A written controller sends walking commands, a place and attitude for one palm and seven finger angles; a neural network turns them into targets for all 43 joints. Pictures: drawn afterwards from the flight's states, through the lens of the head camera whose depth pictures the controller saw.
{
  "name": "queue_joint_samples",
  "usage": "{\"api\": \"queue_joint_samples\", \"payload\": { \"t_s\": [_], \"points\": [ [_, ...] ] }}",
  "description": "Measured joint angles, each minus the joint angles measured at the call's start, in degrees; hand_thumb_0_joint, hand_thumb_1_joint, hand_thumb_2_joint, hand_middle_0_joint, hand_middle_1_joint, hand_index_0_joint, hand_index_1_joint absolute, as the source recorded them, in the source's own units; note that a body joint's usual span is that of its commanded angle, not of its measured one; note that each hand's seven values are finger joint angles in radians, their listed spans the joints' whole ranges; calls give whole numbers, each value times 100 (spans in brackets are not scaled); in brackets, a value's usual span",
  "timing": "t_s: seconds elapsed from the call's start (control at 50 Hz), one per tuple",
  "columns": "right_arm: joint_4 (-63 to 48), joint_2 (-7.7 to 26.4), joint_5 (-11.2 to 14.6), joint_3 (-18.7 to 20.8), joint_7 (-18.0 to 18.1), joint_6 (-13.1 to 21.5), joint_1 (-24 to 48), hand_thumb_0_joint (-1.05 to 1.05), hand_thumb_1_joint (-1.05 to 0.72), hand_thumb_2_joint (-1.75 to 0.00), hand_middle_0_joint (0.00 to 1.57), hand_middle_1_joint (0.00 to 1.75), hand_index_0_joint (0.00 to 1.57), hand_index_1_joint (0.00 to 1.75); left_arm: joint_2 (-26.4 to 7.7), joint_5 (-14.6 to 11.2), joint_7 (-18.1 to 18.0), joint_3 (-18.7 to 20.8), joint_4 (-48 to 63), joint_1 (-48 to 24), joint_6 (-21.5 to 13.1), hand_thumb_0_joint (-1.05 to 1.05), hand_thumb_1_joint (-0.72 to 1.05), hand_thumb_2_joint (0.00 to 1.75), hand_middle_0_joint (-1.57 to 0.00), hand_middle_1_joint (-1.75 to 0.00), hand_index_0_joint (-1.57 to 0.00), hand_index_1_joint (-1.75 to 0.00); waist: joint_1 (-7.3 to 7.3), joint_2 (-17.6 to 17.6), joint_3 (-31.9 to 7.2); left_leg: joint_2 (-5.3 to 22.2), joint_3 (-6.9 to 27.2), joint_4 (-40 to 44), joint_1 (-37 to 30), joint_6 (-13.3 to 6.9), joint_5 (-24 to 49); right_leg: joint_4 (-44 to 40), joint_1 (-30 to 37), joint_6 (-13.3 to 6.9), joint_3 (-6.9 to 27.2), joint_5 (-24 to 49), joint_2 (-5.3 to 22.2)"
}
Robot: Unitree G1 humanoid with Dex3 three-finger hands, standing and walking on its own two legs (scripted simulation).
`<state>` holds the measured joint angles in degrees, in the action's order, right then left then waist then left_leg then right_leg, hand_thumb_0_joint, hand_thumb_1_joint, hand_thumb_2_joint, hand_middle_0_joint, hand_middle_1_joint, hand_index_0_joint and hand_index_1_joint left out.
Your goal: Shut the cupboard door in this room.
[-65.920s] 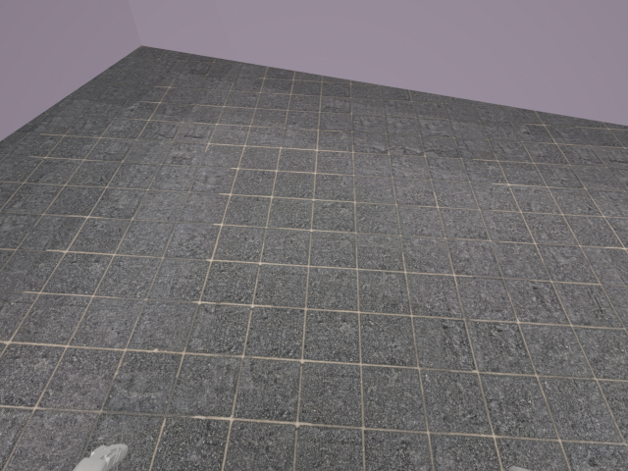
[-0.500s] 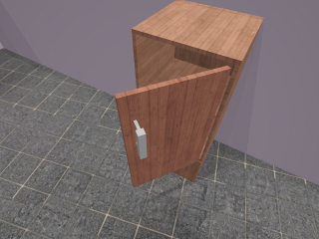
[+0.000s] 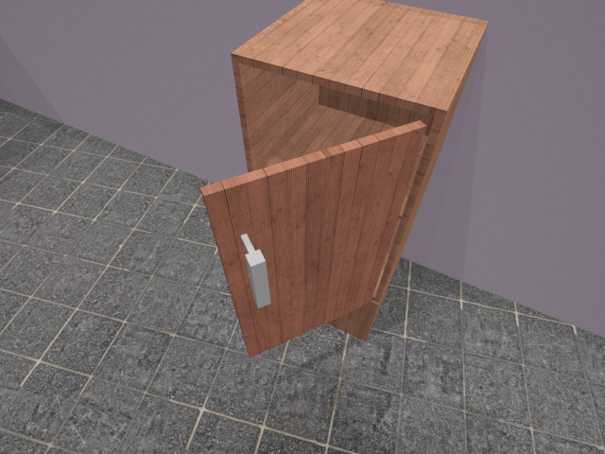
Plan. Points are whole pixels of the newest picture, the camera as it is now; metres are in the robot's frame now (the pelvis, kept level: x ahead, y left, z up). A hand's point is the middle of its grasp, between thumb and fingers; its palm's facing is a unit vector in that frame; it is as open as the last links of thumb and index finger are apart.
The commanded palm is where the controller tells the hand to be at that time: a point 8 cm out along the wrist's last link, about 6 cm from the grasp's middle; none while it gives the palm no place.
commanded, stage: look at it before walking up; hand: left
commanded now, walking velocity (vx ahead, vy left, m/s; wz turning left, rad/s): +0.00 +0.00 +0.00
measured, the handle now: (254, 270) +0.39 +0.11 -0.04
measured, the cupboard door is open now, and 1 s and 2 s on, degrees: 53 53 53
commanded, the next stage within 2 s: walk to a spot facing it in 0.12 s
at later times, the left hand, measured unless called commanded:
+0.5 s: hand out of the picture +0.03 +0.17 -0.19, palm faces -0.02 -0.98 -0.19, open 7.3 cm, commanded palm none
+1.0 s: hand out of the picture +0.11 +0.12 -0.15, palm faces -0.25 -0.92 -0.30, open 7.3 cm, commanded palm none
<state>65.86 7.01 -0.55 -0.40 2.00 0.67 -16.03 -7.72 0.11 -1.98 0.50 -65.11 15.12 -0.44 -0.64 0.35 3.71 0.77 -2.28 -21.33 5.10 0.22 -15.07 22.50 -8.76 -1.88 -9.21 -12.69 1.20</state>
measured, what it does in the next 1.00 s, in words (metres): lifts its left foot, turning right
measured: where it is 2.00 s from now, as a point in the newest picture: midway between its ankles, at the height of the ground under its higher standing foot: outside the picture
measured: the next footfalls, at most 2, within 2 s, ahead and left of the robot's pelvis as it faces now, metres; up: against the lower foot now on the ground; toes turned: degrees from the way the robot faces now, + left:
left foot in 1.40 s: +0.16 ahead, +0.06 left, +0.00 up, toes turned -40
right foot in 1.86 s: +0.04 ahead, -0.18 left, +0.00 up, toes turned -60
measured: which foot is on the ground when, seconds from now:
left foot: down 0.00-0.66, up 0.68-1.00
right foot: down 0.00-1.00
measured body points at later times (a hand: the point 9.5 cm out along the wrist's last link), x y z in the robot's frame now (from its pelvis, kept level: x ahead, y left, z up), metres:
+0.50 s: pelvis +0.00 +0.00 -0.01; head +0.03 -0.01 +0.44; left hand +0.03 +0.22 -0.17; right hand +0.00 -0.23 -0.17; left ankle -0.04 +0.12 -0.74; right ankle +0.00 -0.09 -0.74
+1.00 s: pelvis +0.01 -0.07 +0.00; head +0.05 -0.12 +0.44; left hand +0.12 +0.16 -0.13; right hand +0.05 -0.35 -0.15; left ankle +0.06 +0.14 -0.64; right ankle +0.00 -0.10 -0.74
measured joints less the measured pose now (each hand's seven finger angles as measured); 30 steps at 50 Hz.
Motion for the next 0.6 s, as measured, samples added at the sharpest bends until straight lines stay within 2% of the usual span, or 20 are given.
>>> {"api": "queue_joint_samples", "payload": {
  "t_s": [0.24, 0.34, 0.5, 0.54, 0.6],
  "points": [
    [39, -43, 2, -2, 14, 42, -56, 1, -92, -90, 20, 30, 20, 30, -36, -5, -22, 24, 49, -33, -18, 1, 93, 90, -20, -30, -20, -30, 12, 26, -30, 14, -11, 50, -89, 10, -43, -13, 66, -3, 12, -59, -18],
    [-5, 25, -15, 60, 66, -21, 36, 1, -92, -90, 20, 30, 20, 30, -15, -1, -2, 85, 103, -28, 49, 1, 93, 90, -20, -30, -20, -30, -50, 23, -19, 64, -131, -130, -33, 21, -157, 156, -41, -17, 128, -116, -59],
    [-424, 132, -41, 252, 83, -116, 273, 1, -92, -90, 20, 30, 20, 30, -97, 37, 144, 286, 354, -128, 294, 0, 92, 90, -20, -30, -20, -30, -58, -96, 125, 168, -609, -711, 244, 32, -486, 1038, -672, -27, 598, -390, -143],
    [-539, 150, -62, 295, 72, -105, 289, 1, -92, -90, 20, 30, 20, 30, -153, 58, 184, 344, 468, -175, 352, 0, 92, 90, -20, -30, -20, -30, -63, -127, 178, 183, -742, -832, 261, 40, -564, 1675, -930, 67, 659, -821, -116],
    [-663, 226, -93, 361, 37, -120, 295, 0, -91, -90, 20, 30, 20, 30, -189, 85, 232, 412, 641, -250, 399, 0, 91, 90, -20, -30, -20, -30, -48, -4, 240, 309, -876, -981, 234, 113, -679, 2345, -1155, 163, 566, -1353, -73]
  ]
}}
